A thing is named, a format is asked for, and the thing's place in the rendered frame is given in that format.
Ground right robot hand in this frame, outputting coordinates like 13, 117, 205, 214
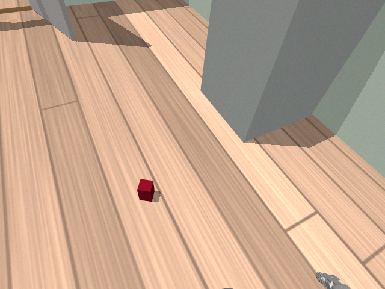
316, 272, 350, 289

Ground carton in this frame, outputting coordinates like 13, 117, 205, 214
137, 179, 155, 202

